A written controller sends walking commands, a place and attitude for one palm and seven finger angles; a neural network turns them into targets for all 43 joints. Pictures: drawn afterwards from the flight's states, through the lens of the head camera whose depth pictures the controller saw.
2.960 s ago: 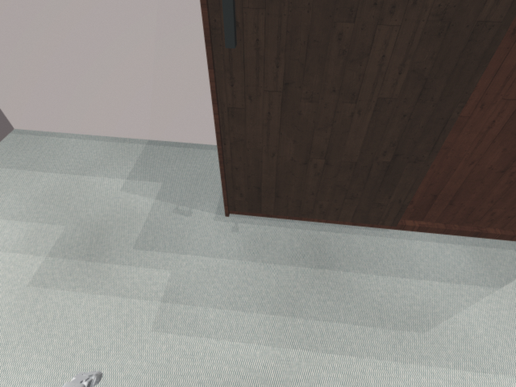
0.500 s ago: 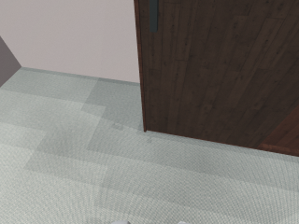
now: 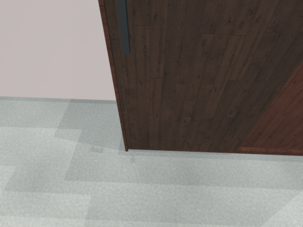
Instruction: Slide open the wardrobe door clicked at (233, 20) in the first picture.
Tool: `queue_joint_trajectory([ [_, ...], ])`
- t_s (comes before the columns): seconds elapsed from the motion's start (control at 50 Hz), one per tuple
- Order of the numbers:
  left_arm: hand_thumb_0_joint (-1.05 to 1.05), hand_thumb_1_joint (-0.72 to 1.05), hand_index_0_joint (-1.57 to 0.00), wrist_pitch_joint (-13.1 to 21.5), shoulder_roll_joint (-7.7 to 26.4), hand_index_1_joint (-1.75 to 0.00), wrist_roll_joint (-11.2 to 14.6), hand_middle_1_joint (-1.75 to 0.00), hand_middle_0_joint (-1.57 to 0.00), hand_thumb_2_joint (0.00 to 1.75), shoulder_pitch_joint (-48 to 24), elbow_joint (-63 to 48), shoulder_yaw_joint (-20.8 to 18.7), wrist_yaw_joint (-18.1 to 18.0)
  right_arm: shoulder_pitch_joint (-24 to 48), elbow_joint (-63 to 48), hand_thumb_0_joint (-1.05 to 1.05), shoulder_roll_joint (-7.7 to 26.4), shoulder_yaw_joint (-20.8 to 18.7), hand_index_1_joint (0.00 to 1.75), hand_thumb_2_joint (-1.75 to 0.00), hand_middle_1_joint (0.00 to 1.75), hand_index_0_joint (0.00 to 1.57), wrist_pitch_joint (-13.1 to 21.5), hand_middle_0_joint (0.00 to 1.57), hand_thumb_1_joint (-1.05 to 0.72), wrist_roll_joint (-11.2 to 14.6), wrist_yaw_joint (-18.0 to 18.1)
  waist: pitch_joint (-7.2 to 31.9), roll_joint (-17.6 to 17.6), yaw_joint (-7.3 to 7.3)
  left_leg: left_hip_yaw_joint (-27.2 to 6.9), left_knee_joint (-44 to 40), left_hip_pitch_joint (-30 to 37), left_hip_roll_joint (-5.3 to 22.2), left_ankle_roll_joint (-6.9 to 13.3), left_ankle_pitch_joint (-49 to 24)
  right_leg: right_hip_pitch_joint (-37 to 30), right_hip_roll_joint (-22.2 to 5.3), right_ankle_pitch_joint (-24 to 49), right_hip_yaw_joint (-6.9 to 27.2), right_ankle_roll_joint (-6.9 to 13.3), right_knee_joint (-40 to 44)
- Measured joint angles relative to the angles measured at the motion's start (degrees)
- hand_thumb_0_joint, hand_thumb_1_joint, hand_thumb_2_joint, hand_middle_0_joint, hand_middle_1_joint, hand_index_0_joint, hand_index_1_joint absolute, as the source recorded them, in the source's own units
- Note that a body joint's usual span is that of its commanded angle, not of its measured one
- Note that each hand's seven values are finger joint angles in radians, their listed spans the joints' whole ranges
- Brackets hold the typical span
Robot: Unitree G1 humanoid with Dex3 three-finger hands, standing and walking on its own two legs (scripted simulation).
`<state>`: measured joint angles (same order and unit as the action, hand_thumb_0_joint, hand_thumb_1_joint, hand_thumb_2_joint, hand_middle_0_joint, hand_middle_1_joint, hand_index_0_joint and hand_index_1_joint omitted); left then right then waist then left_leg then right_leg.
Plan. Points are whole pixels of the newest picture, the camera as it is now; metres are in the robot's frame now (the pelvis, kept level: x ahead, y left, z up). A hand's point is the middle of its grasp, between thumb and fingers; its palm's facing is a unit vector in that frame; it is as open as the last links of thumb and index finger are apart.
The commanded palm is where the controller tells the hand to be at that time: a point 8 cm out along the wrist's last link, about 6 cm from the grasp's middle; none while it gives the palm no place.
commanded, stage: take the last steps up to it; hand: left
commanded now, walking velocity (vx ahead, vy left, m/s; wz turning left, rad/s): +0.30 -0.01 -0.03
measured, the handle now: (124, 17) +0.73 +0.12 +0.22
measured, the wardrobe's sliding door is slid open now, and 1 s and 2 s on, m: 0.00 0.00 0.00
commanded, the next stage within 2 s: come to a stop and stand still in 0.50 s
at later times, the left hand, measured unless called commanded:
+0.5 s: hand out of the picture +0.06 +0.16 -0.20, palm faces +0.09 -0.99 -0.13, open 7.3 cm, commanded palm none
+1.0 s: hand (106, 184) +0.29 +0.17 -0.17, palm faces +0.04 -0.97 -0.24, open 7.3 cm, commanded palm none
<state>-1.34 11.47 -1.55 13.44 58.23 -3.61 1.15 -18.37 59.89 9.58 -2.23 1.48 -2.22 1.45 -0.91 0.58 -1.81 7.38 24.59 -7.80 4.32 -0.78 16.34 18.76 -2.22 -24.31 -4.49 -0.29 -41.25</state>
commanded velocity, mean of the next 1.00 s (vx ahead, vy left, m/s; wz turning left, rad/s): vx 0.06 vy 0.02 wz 0.00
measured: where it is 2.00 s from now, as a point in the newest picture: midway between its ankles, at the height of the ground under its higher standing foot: outside the picture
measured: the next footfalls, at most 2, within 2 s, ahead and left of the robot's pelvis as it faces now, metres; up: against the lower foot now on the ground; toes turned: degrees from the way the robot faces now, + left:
right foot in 0.06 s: +0.05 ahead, -0.13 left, +0.00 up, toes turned -6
left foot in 0.46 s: +0.26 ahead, +0.12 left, +0.00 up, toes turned +9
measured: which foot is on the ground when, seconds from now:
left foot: down 0.00-0.06, up 0.08-0.44, down 0.46-0.84, up 0.86-1.00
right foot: up 0.00-0.04, down 0.06-0.46, up 0.48-0.78, down 0.80-1.00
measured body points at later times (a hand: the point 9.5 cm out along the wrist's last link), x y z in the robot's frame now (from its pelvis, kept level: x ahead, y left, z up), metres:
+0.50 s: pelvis +0.14 +0.02 -0.02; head +0.16 +0.03 +0.43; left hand +0.05 +0.22 -0.19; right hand +0.23 -0.22 -0.16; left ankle +0.22 +0.12 -0.74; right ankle +0.02 -0.11 -0.71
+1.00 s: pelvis +0.21 -0.01 -0.01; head +0.23 -0.04 +0.44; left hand +0.29 +0.22 -0.15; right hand +0.21 -0.23 -0.18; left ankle +0.18 +0.11 -0.71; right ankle +0.27 -0.11 -0.74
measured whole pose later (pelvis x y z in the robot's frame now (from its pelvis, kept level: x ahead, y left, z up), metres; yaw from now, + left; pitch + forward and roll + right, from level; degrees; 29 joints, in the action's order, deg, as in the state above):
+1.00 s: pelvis +0.21 -0.01 -0.01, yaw +1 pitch -1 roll +1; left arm -0.3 7.9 -1.6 8.9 57.9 -2.0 -2.1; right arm -15.0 61.7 8.3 -2.9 -2.6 -0.5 1.5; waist -3.3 1.8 -0.9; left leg 3.3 44.8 -17.3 1.4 -1.9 27.1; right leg 18.4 -2.8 -11.0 -6.0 2.3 -30.1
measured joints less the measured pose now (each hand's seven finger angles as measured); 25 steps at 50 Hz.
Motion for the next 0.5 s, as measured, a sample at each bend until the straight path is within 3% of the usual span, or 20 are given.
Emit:
queue_joint_trajectory([
  [0.06,0.00,0.91,-0.20,1.64,-0.29,-0.30,0.02,-0.30,-0.20,0.90,-0.36,-0.01,0.39,0.13,-2.79,1.90,0.01,0.44,-0.21,0.30,-0.90,0.30,0.20,-0.49,0.20,-0.92,0.44,-0.34,-0.16,0.47,-0.26,0.02,5.29,-1.19,0.69,-1.14,3.65,-5.16,0.10,6.51,-0.96,1.29,11.56],
  [0.12,0.00,0.91,-0.20,3.53,-1.91,-0.30,0.26,-0.30,-0.20,0.90,-0.20,0.54,0.88,-0.57,-3.69,4.55,0.01,1.29,-0.44,0.30,-0.90,0.30,0.20,-2.25,0.20,-0.91,0.69,-0.87,-0.59,2.49,0.37,-2.89,22.21,-7.70,1.30,-0.35,10.90,-6.11,1.27,7.04,-2.36,2.08,9.83],
  [0.16,0.00,0.91,-0.20,4.16,-2.77,-0.30,0.33,-0.30,-0.20,0.90,1.59,0.99,1.10,-1.12,-3.26,5.37,0.01,1.46,-0.75,0.30,-0.90,0.29,0.20,-2.96,0.20,-0.91,0.56,-1.32,-0.19,2.34,0.95,-3.35,30.94,-12.59,1.00,-0.13,9.02,-8.24,1.53,6.36,-2.36,2.20,12.01],
  [0.2,0.00,0.91,-0.20,4.30,-3.52,-0.30,0.21,-0.30,-0.20,0.90,3.61,2.04,1.34,-1.56,-2.25,4.95,0.01,1.48,-1.07,0.30,-0.90,0.29,0.20,-2.81,0.20,-0.91,0.46,-1.63,0.04,1.89,0.90,-2.84,33.78,-16.52,1.36,-0.57,5.64,-10.57,1.59,7.07,-2.28,1.95,15.17],
  [0.32,0.00,0.91,-0.20,4.65,-5.17,-0.30,-0.06,-0.30,-0.20,0.89,8.33,6.08,2.26,-1.72,2.78,1.59,0.01,0.58,-1.31,0.30,-0.90,0.29,0.19,-1.53,0.20,-0.91,0.86,-2.38,-0.82,0.44,1.24,-1.59,24.29,-21.52,2.33,-1.30,-1.33,-15.83,1.60,7.16,-2.11,1.26,20.62],
  [0.42,0.00,0.91,-0.20,4.33,-5.20,-0.30,-0.09,-0.30,-0.20,0.89,10.82,8.18,1.99,-1.85,6.83,-0.38,0.01,-0.14,-0.98,0.30,-0.90,0.29,0.19,-0.20,0.20,-0.92,1.09,-2.45,-2.11,-0.66,2.91,-0.55,12.82,-17.80,1.14,-0.08,-3.86,-18.64,0.83,2.54,-2.15,-0.58,18.01],
  [0.46,0.00,0.91,-0.20,3.88,-5.10,-0.30,0.21,-0.30,-0.20,0.89,11.93,8.54,1.74,-1.88,7.75,-1.33,0.01,-0.07,-0.72,0.30,-0.90,0.29,0.19,1.18,0.20,-0.92,0.72,-2.12,-2.24,-0.91,3.09,-0.13,9.35,-15.07,0.48,1.65,-6.04,-16.50,-0.04,-1.74,-1.75,-0.81,10.12],
  [0.5,0.00,0.91,-0.20,2.80,-4.38,-0.30,0.44,-0.30,-0.20,0.89,11.00,8.77,1.50,-1.91,8.73,-1.79,0.01,-0.76,-0.37,0.30,-0.90,0.29,0.19,1.90,0.20,-0.92,0.64,-1.46,-3.00,-2.03,3.19,1.01,12.63,-14.99,-0.10,3.21,-3.90,-10.22,-0.57,-5.53,0.54,0.38,-6.11],
])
